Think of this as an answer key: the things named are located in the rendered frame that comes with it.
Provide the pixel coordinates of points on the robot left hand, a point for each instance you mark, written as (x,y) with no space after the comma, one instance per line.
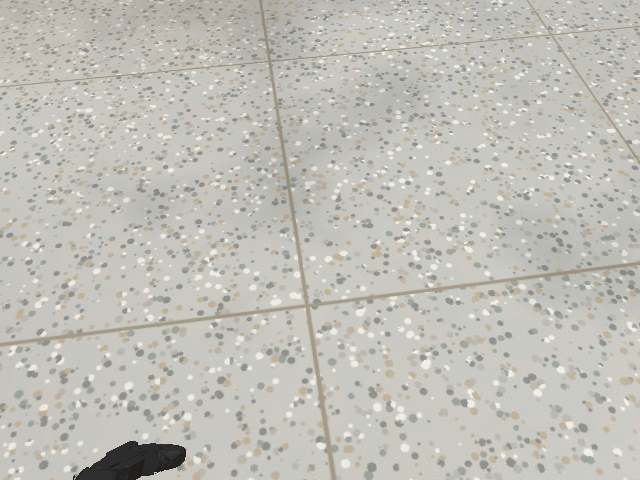
(130,461)

